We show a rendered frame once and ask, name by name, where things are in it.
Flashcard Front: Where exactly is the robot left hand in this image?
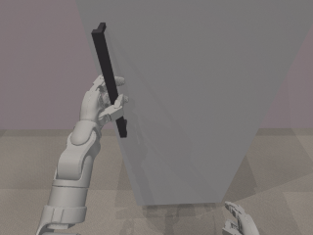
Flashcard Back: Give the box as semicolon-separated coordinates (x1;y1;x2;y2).
79;75;129;130

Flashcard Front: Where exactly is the handle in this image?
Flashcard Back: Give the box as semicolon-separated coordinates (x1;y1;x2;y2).
91;23;127;138

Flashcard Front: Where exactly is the robot right hand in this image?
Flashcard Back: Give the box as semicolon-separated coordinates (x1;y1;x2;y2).
222;201;260;235

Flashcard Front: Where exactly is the fridge door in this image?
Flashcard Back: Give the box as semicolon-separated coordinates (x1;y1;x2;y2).
75;0;313;206

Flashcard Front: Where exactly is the left robot forearm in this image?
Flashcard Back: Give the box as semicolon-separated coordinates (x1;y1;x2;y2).
35;120;102;235

